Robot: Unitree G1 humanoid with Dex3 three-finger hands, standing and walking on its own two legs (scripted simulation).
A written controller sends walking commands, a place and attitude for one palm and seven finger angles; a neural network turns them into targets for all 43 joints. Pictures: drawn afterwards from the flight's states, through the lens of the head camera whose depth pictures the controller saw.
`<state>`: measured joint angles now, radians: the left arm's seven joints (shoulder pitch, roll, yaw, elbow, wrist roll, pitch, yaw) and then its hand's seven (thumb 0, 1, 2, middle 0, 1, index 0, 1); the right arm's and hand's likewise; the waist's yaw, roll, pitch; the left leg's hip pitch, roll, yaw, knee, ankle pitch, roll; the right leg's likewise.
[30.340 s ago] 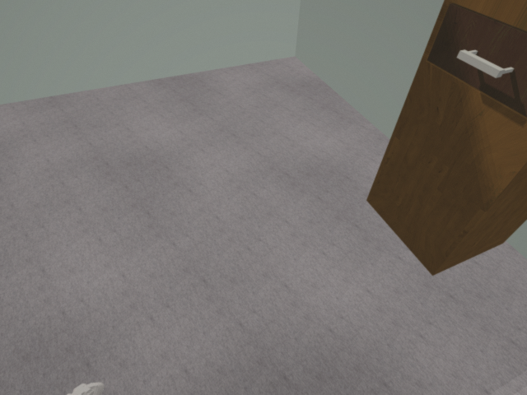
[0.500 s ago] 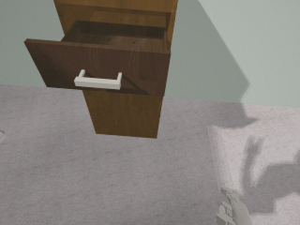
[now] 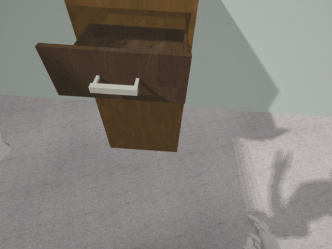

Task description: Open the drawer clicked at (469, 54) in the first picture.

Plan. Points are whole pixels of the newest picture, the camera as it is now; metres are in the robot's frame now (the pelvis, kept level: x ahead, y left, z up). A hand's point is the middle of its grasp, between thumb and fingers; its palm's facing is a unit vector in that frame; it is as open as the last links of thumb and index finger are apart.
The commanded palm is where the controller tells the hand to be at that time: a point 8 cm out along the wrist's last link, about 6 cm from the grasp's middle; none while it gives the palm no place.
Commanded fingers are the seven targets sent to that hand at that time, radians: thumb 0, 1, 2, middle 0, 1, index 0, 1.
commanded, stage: let the arm hang, fingers relaxed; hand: left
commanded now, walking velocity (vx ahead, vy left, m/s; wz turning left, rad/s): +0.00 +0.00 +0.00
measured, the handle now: (115, 84) +0.54 +0.19 +0.09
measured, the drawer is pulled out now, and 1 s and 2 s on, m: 0.29 0.29 0.29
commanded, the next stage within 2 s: look to check the result in 1.08 s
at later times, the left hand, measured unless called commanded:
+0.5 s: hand out of the picture -0.10 +0.17 -0.17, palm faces +0.09 -0.97 -0.21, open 7.2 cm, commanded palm none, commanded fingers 0.00 0.90 0.90 -0.20 -0.30 -0.20 -0.30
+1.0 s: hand out of the picture +0.02 +0.15 -0.17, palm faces +0.05 -0.98 -0.20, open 7.3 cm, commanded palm none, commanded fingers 0.00 0.90 0.90 -0.20 -0.30 -0.20 -0.30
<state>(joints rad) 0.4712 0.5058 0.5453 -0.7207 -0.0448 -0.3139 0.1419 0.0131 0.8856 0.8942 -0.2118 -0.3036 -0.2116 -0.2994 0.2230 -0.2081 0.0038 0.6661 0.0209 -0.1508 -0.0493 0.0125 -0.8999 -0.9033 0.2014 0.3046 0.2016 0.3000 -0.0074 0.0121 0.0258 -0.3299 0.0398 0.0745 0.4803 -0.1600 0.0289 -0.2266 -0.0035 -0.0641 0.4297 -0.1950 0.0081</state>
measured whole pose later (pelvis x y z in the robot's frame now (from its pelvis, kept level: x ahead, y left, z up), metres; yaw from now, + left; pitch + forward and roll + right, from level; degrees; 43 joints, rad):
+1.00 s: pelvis -0.01 -0.02 +0.00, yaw +1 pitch -1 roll +0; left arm 0.23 0.16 0.04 1.08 0.02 0.01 0.03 0.01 0.94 0.89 -0.20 -0.30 -0.20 -0.30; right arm 0.31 -0.12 -0.02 1.12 -0.02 0.03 -0.03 0.00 -0.91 -0.90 0.20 0.30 0.20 0.30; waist -0.02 0.01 0.04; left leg -0.28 0.01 0.02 0.45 -0.15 0.00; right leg -0.21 0.03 -0.02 0.46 -0.23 -0.03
